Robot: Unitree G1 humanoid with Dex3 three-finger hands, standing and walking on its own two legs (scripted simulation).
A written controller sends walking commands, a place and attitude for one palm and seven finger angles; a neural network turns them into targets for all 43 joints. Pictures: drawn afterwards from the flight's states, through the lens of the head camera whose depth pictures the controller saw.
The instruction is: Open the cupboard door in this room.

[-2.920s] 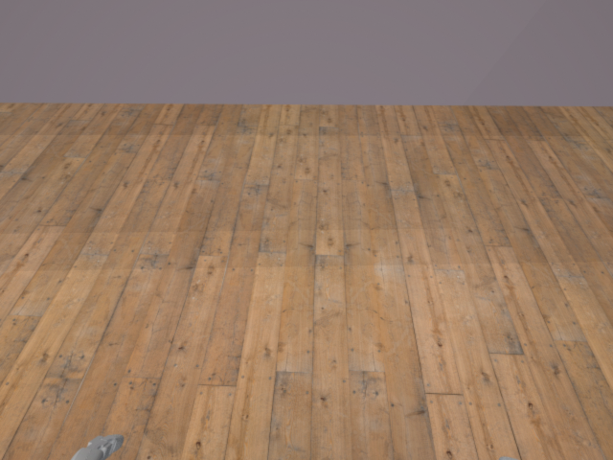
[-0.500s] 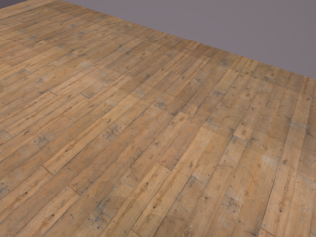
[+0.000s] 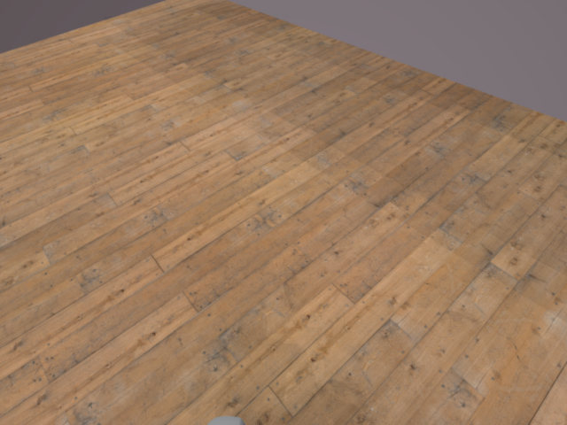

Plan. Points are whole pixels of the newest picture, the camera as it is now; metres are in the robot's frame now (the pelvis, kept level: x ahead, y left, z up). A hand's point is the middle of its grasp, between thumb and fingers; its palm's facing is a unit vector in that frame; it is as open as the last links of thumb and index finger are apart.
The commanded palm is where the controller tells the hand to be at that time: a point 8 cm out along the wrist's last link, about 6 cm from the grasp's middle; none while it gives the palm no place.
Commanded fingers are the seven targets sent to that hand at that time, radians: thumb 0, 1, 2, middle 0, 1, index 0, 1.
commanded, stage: turn or walk to find it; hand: left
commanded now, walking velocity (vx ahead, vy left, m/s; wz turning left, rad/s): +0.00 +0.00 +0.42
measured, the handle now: out of the picture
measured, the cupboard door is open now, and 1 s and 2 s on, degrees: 0 0 0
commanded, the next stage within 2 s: none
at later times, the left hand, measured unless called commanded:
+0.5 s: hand out of the picture -0.01 +0.29 -0.17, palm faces +0.25 -0.94 -0.22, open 7.4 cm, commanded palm none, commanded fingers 0.00 0.90 0.90 -0.20 -0.30 -0.20 -0.30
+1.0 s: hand out of the picture -0.03 +0.21 -0.14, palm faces +0.39 -0.88 -0.28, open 7.4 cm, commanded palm none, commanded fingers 0.00 0.90 0.90 -0.20 -0.30 -0.20 -0.30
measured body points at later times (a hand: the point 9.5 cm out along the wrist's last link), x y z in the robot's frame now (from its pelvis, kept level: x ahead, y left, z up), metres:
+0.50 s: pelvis -0.03 +0.07 +0.01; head -0.01 +0.11 +0.45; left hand -0.02 +0.34 -0.15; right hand +0.09 -0.15 -0.12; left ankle -0.04 +0.14 -0.74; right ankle -0.02 -0.10 -0.65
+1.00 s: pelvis -0.05 +0.00 +0.00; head -0.03 -0.04 +0.45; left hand -0.05 +0.25 -0.12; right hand +0.06 -0.24 -0.17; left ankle -0.12 +0.14 -0.65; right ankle -0.02 -0.08 -0.74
